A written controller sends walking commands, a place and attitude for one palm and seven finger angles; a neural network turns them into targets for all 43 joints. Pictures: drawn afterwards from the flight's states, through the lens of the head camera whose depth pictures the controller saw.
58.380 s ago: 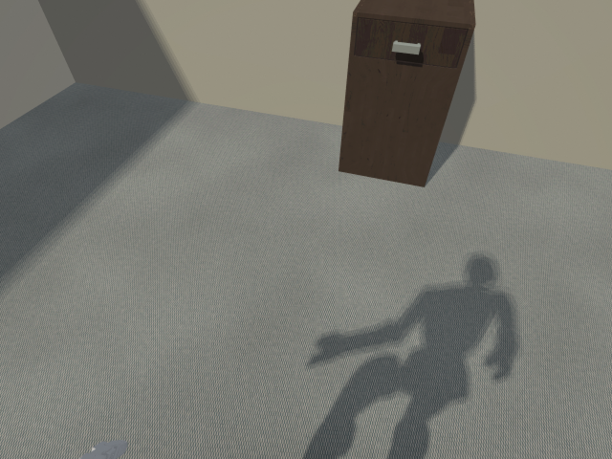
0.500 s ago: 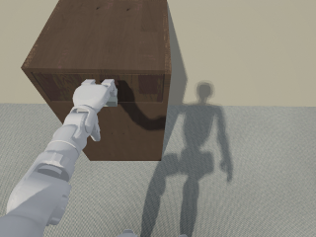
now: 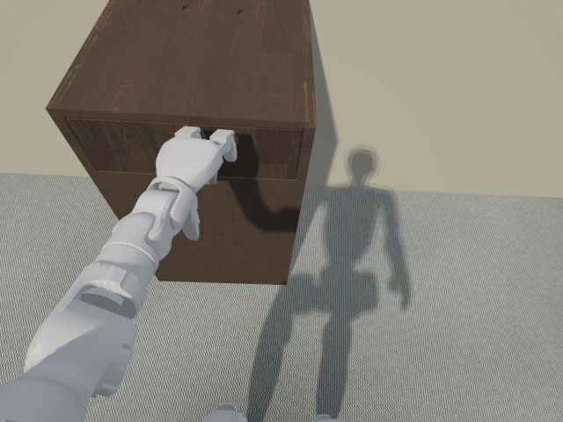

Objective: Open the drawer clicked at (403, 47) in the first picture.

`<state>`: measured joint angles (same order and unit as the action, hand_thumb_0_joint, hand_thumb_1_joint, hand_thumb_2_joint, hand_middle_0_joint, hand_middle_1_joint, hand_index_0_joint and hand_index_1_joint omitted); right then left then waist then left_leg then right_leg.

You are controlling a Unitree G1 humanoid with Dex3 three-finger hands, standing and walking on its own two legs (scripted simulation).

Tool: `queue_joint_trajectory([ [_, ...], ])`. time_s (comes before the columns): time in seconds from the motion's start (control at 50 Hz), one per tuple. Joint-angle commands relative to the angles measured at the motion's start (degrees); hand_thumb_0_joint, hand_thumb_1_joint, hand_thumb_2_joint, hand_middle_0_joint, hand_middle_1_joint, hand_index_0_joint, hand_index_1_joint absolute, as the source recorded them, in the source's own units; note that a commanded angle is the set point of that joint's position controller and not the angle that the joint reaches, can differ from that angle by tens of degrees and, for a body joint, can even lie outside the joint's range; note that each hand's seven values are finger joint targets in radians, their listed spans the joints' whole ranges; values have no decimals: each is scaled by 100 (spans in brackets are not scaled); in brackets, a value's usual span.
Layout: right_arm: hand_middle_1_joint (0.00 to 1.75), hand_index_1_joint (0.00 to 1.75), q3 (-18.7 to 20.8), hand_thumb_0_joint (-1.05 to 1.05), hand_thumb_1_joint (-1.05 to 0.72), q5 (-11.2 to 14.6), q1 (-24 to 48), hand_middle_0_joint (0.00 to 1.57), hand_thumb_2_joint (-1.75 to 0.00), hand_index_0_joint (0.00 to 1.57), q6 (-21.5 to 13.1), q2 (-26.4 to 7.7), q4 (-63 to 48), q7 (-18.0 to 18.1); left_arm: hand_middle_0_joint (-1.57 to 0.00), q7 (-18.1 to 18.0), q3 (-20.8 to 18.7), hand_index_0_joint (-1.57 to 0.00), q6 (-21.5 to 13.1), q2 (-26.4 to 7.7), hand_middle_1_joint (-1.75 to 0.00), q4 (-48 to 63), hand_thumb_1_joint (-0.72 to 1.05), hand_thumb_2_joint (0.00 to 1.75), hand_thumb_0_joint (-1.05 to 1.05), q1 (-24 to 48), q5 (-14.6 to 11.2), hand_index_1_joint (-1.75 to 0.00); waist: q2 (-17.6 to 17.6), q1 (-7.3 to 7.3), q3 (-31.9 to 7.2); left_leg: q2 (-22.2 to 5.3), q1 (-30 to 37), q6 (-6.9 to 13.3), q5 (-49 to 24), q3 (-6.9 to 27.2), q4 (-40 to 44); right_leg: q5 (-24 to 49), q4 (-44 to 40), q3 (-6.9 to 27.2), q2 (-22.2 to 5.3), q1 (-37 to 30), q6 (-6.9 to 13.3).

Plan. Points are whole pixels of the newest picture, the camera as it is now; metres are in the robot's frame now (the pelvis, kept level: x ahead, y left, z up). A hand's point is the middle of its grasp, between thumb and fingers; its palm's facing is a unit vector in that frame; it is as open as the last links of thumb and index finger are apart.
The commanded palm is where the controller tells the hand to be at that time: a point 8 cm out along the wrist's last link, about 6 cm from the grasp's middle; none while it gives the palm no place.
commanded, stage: re-aim the fingers above the handle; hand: left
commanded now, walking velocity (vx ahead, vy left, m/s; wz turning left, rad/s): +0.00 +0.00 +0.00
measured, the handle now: (189, 163) +0.57 +0.15 -0.04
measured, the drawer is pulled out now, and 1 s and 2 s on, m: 0.00 0.00 0.00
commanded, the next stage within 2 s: lower the fingers behind the handle in 0.68 s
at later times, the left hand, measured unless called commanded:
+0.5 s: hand (210, 171) +0.48 +0.10 +0.04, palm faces -0.01 -0.14 -0.99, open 13.8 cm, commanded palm +0.46 +0.16 +0.08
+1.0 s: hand (204, 182) +0.48 +0.11 +0.02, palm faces +0.00 -0.13 -0.99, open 13.8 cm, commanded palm +0.46 +0.15 +0.06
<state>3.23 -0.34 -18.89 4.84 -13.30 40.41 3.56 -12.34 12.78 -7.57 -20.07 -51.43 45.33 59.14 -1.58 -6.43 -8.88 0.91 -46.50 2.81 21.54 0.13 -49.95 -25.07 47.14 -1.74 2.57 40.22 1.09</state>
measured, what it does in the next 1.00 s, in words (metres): stands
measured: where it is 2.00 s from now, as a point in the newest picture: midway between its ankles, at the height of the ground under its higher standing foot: outside the picture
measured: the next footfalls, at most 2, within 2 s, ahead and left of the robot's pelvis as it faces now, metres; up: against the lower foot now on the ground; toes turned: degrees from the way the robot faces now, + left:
none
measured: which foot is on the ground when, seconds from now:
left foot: down 0.00-1.00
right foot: down 0.00-1.00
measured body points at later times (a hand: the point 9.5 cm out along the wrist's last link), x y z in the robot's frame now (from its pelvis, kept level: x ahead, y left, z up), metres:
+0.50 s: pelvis +0.01 -0.01 +0.00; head +0.08 +0.00 +0.44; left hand +0.47 +0.11 +0.10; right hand +0.03 -0.29 -0.12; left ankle +0.02 +0.08 -0.69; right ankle -0.03 -0.12 -0.69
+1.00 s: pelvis +0.00 -0.02 -0.01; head +0.09 -0.01 +0.43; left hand +0.47 +0.12 +0.07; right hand +0.04 -0.30 -0.13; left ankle +0.02 +0.08 -0.69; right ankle -0.03 -0.12 -0.69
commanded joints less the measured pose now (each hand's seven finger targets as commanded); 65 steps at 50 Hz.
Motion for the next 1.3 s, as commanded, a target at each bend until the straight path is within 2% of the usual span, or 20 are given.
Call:
queue_joint_trajectory([
  [0.0, 30, 30, 146, 0, -90, -137, -471, 20, -90, 20, 43, -881, -262, -17, -30, -1430, -2140, -30, 226, -2531, -120, 337, -50, 30, 0, 2574, 452, -120, -622, 252, -1890, -31, 1577, -139, -1977, 304, 89, 1221, 9, -76, 166, 797, 251],
  [0.08, 30, 30, 85, 0, -90, -134, -262, 20, -90, 20, 320, -898, -601, -136, -30, -2066, -1547, -30, 1687, -2134, -120, -475, -50, 30, 0, 2017, 654, -120, -263, 406, -2536, 16, 1303, -164, -2252, -147, 136, 1918, -55, -42, 198, -159, 182],
  [0.12, 30, 30, 88, 0, -90, -40, -359, 20, -90, 20, 448, -944, -612, -198, -30, -1861, -1463, -30, 2285, -2192, -120, -673, -50, 30, 0, 2222, 705, -120, -154, 376, -3164, -15, 1532, -169, -2471, -184, 217, 2350, -126, -6, 213, -703, 115],
  [0.16, 30, 30, 205, 0, -90, 56, -543, 20, -90, 20, 490, -1002, -635, -157, -30, -1283, -1268, -30, 2493, -2038, -120, -490, -50, 30, 0, 2564, 404, -120, 223, 86, -3564, -51, 1860, -64, -2595, -223, 254, 2903, -389, 120, 199, -1242, -5],
  [0.22, 30, 30, 353, 0, -90, 101, -567, 20, -90, 20, 384, -1025, -712, 12, -30, -161, -421, -30, 1906, -980, -120, 1119, -50, 30, 0, 2996, -387, -120, 365, -367, -3854, -75, 2774, 73, -2889, -112, 388, 3481, -800, 257, 138, -1558, -106],
  [0.3, 30, 30, 320, 0, -90, 89, -643, 20, -90, 20, 6, -884, -330, 132, -30, 322, 524, -30, 785, 60, -120, 2006, -50, 30, 0, 3091, -550, -120, -288, -660, -2549, -129, 3535, 94, -3208, 196, 478, 2639, -941, 107, 176, -259, -91],
  [0.38, 30, 30, 300, 0, -90, -13, -773, 20, -90, 20, 7, -864, -59, 150, -30, -93, -495, -30, -24, -959, -120, 1502, -50, 30, 0, 2733, -90, -120, -436, -351, -1330, -106, 2863, -43, -2383, 297, 450, 1727, -807, 18, 186, 532, 102],
  [0.42, 30, 30, 230, 0, -90, -32, -652, 20, -90, 20, 47, -791, -124, 77, -30, -649, -1182, -30, -150, -1615, -120, 1082, -50, 30, 0, 2609, 271, -120, -664, -40, -1558, -42, 2234, -71, -2164, 214, 302, 1602, -495, 51, 163, 511, 173],
  [0.5, 30, 30, 91, 0, -90, -106, -249, 20, -90, 20, 256, -840, -469, -93, -30, -1677, -1931, -30, 910, -2338, -120, -60, -50, 30, 0, 1495, 461, -120, -160, 528, -1884, 90, 1075, -110, -2012, -96, 291, 1868, -228, 66, 155, -354, 201],
  [0.56, 30, 30, 101, 0, -90, -58, -185, 20, -90, 20, 412, -883, -626, -143, -30, -1915, -1492, -30, 1826, -2143, -120, -373, -50, 30, 0, 1740, 706, -120, -75, 465, -2588, 76, 1236, -132, -2142, -303, 314, 2325, -312, 147, 166, -839, 126],
  [0.62, 30, 30, 181, 0, -90, 73, -381, 20, -90, 20, 466, -955, -692, -96, -30, -1299, -1467, -30, 2139, -2290, -120, -316, -50, 30, 0, 2151, 380, -120, 442, 185, -3206, 68, 1414, -16, -2141, -351, 384, 3093, -581, 333, 113, -1770, -55],
  [0.7, 30, 30, 344, 0, -90, 93, -398, 20, -90, 20, 230, -928, -697, 117, -30, -67, -235, -30, 1194, -867, -120, 1699, -50, 30, 0, 3143, -400, -120, 280, -471, -3384, 41, 2612, 131, -2541, -196, 516, 3743, -925, 424, 39, -1827, -145],
  [0.76, 30, 30, 341, 0, -90, 72, -510, 20, -90, 20, -24, -859, -323, 156, -30, 146, 350, -30, 574, -116, -120, 1859, -50, 30, 0, 2743, -413, -120, -463, -554, -2431, -44, 3371, 99, -2885, 61, 479, 2716, -956, 231, 144, -366, -92],
  [0.84, 30, 30, 323, 0, -90, -18, -605, 20, -90, 20, 40, -850, -92, 123, -30, -100, -348, -30, -152, -777, -120, 1173, -50, 30, 0, 2288, -12, -120, -299, -367, -1156, -29, 2447, 15, -2080, 158, 322, 1855, -797, 140, 143, 439, 92],
  [0.88, 30, 30, 294, 0, -90, -9, -561, 20, -90, 20, 69, -823, -136, 36, -30, -512, -800, -30, -188, -1086, -120, 631, -50, 30, 0, 2032, 192, -120, -238, -166, -1145, -15, 1852, -19, -1712, 162, 243, 1539, -573, 109, 130, 568, 163],
  [0.92, 30, 30, 240, 0, -90, -36, -483, 20, -90, 20, 106, -814, -297, -53, -30, -1041, -1447, -30, 27, -1705, -120, 268, -50, 30, 0, 1866, 385, -120, -298, 111, -1583, 19, 1375, -45, -1783, 68, 148, 1607, -265, 106, 143, 408, 177],
  [1.0, 30, 30, 235, 0, -90, -176, -362, 20, -90, 20, 176, -822, -472, -208, -30, -1906, -1786, -30, 909, -1955, -120, 58, -50, 30, 0, 1860, 642, -120, -322, 361, -2640, 55, 1140, -95, -2272, -86, -106, 2189, 132, 72, 184, -80, 176],
  [1.08, 30, 30, 300, 0, -90, -111, -506, 20, -90, 20, 257, -887, -546, -250, -30, -1924, -1418, -30, 1641, -1780, -120, 147, -50, 30, 0, 2453, 711, -120, -177, 80, -3379, 18, 1565, -50, -2366, -208, -111, 2707, -81, 163, 213, -627, 51],
  [1.16, 30, 30, 363, 0, -90, -26, -653, 20, -90, 20, 191, -925, -429, -93, -30, -1172, -967, -30, 1467, -1423, -120, 627, -50, 30, 0, 3045, 195, -120, 117, -334, -3501, -19, 2081, 45, -2290, -131, 22, 2940, -439, 293, 170, -897, -67],
  [1.28, 30, 30, 292, 0, -90, -52, -749, 20, -90, 20, 93, -881, -94, 40, -30, -495, -510, -30, 557, -877, -120, -39, -50, 30, 0, 2145, 239, -120, 17, -416, -1547, -57, 1598, 51, -1589, 49, 62, 1769, -531, 168, 185, 397, 52],
])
